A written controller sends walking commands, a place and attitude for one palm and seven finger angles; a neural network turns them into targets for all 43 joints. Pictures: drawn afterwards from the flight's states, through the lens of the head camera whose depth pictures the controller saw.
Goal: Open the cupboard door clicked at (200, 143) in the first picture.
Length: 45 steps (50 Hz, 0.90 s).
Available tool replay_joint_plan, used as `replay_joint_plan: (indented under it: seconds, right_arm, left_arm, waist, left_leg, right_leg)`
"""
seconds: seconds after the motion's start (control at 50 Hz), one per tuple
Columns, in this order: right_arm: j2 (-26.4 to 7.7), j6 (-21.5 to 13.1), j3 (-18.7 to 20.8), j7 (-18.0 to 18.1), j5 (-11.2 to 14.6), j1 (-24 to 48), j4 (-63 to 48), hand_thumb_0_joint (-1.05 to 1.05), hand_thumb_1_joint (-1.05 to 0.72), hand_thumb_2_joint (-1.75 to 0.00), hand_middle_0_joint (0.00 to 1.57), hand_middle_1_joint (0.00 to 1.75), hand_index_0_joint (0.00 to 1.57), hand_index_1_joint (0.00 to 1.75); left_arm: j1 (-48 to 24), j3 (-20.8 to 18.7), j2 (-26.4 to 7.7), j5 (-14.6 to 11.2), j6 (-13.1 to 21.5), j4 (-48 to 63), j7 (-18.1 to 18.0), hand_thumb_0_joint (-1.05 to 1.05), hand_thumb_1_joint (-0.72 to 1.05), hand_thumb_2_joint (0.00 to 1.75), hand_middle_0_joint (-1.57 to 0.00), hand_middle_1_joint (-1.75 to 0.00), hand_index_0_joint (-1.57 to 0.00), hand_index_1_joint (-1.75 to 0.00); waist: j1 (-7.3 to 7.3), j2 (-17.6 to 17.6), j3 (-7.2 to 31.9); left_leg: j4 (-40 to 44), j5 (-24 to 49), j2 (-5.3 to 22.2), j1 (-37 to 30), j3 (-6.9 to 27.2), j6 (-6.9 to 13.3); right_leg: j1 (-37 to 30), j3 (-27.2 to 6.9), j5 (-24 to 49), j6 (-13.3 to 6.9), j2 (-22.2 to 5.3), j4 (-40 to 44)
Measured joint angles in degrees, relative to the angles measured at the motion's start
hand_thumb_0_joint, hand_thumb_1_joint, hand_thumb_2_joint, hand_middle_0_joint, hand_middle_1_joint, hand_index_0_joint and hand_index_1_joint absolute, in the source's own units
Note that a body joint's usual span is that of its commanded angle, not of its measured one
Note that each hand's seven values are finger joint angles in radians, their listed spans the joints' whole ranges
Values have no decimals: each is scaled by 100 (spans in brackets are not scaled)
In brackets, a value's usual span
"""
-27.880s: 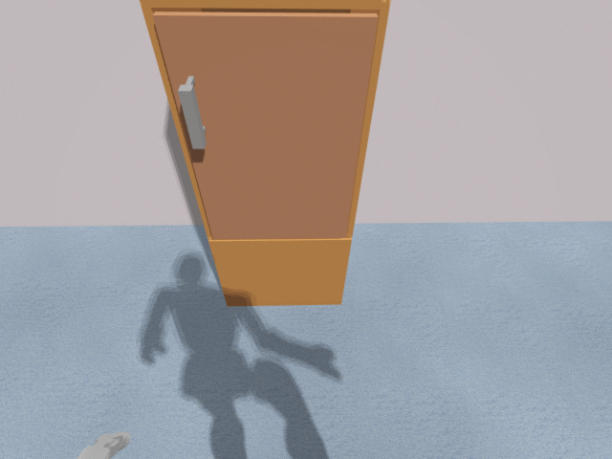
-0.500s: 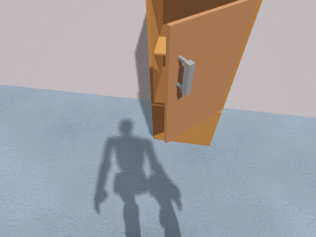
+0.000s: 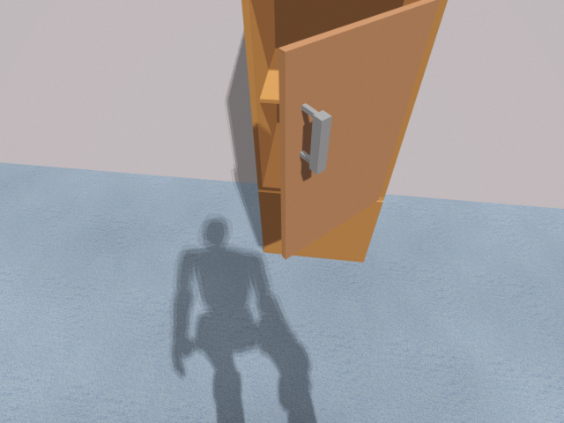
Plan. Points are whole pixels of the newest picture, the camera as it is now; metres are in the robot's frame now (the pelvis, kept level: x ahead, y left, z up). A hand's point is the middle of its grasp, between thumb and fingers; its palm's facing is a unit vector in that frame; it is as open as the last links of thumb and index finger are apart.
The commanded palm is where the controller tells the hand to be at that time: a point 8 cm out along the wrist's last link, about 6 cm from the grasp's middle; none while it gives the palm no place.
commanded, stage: look to check the result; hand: left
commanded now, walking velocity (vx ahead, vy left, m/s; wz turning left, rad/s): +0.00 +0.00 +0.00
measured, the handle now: (312, 138) +0.60 -0.03 +0.07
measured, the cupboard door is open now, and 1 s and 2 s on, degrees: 44 44 44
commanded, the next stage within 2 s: walk to a spot facing it in 0.54 s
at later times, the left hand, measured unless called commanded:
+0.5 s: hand out of the picture +0.01 +0.16 -0.17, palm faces +0.04 -0.98 -0.20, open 7.3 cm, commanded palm none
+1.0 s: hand out of the picture +0.05 +0.17 -0.18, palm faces -0.05 -0.97 -0.23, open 7.3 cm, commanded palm none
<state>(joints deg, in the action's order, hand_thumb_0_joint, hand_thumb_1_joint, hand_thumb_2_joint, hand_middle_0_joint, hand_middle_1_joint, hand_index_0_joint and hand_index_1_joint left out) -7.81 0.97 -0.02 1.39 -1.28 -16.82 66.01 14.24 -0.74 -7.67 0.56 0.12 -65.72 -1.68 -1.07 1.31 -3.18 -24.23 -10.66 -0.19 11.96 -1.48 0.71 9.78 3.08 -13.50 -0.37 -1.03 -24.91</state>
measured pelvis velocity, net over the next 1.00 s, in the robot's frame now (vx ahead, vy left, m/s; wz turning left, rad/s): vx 0.01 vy -0.02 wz -0.12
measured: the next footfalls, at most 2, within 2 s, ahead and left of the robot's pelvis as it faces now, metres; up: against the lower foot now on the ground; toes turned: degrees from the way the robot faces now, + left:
left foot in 1.74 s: +0.16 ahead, +0.06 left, +0.00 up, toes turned -35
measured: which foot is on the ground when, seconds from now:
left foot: down 0.00-1.00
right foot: down 0.00-1.00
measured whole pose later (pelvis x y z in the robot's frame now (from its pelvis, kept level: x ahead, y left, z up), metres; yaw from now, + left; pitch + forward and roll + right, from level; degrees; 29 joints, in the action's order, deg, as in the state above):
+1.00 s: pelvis +0.01 -0.02 -0.01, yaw -7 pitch +0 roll +1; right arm -10.1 2.0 2.5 2.5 -1.5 -12.0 59.9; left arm 12.9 -4.2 -10.1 1.2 -3.1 -60.7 -0.2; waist 0.4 0.3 -5.4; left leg -30.6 -16.0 3.2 14.2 -7.4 -0.6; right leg 16.4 -1.7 -18.5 -1.6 1.7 -35.4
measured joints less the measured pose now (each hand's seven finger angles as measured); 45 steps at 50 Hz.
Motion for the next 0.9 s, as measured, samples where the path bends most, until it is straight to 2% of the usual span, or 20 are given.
replay_joint_plan:
  seconds: [0.7,0.9]
  right_arm:
    - [-145,-38,2,32,15,317,-16,0,-91,-90,20,30,20,30]
    - [-179,121,177,93,0,459,-347,0,-91,-90,20,30,20,30]
  left_arm:
    - [15,-12,-49,-9,54,-23,5,0,91,90,-20,-30,-20,-30]
    - [-10,-234,-99,38,-214,244,79,0,91,90,-20,-30,-20,-30]
  waist:
    - [63,-17,5]
    - [112,-9,-123]
  left_leg:
    - [129,-78,85,-191,88,-111]
    - [-447,-425,287,75,-274,-140]
  right_leg:
    - [-240,82,-69,-96,97,196]
    - [186,-284,-248,-133,262,-370]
